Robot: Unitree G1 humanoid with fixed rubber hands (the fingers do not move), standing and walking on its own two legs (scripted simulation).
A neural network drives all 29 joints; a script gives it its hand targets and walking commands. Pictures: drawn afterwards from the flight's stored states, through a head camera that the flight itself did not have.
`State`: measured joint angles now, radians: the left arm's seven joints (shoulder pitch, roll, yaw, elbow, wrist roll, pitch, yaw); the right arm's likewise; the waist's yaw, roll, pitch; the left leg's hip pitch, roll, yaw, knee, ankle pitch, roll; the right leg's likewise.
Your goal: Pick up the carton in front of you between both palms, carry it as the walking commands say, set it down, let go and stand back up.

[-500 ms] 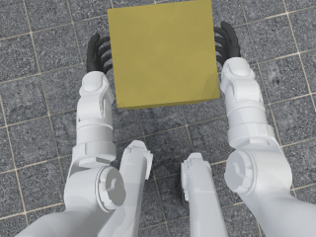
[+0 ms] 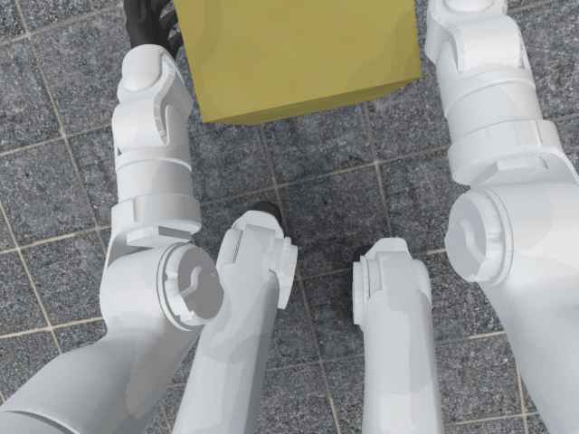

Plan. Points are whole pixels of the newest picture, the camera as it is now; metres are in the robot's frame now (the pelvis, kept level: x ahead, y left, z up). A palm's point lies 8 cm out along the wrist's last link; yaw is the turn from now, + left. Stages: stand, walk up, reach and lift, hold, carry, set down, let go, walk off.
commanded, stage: set down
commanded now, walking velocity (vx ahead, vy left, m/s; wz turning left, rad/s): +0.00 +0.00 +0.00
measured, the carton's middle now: (296, 24) +0.54 +0.09 -0.23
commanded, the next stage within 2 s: none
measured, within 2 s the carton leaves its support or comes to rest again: rests again in 0.90 s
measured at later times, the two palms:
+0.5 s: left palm (175, 50) +0.49 +0.24 -0.21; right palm out of the picture +0.59 -0.05 -0.22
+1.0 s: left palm (174, 56) +0.49 +0.25 -0.23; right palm (415, 3) +0.59 -0.05 -0.24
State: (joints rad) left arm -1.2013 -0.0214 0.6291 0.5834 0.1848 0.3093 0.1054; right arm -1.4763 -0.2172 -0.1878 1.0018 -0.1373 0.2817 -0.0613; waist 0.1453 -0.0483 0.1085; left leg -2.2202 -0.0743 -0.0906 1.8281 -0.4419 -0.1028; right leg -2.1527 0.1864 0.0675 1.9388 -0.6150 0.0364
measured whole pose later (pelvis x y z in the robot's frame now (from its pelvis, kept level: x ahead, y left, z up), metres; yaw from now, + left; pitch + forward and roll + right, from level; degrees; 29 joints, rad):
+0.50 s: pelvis +0.01 +0.00 -0.05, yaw +1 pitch +45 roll +5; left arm -1.31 0.05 0.63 0.74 0.12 0.26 0.08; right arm -1.62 -0.30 -0.01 1.16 -0.06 0.25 -0.09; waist 0.19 -0.03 0.25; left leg -2.28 -0.04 -0.05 2.01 -0.52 -0.11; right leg -2.23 0.19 0.06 2.14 -0.68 0.02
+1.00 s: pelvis +0.00 -0.01 -0.06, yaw +1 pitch +40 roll +5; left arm -1.37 0.13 0.64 0.89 0.12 0.21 0.03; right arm -1.67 -0.30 -0.03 1.23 -0.09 0.20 -0.03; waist 0.19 -0.01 0.35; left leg -2.25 -0.03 -0.04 2.07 -0.52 -0.11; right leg -2.21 0.16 0.04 2.20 -0.68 -0.01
